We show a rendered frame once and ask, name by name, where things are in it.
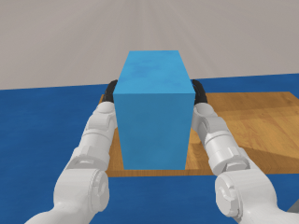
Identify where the carton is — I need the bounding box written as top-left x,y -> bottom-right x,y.
112,50 -> 196,170

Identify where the robot right upper arm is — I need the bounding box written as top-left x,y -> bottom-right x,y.
215,169 -> 299,224

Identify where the robot left hand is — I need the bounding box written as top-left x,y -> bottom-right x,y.
102,79 -> 118,104

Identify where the table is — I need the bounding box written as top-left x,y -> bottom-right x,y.
99,91 -> 299,214

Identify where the robot left upper arm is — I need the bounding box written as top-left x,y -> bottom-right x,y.
24,168 -> 109,224

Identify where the left robot forearm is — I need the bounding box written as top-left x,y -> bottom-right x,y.
53,102 -> 118,204

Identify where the right robot forearm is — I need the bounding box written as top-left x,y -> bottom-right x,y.
191,103 -> 278,202

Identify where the robot right hand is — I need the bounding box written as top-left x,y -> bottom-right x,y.
192,79 -> 208,105

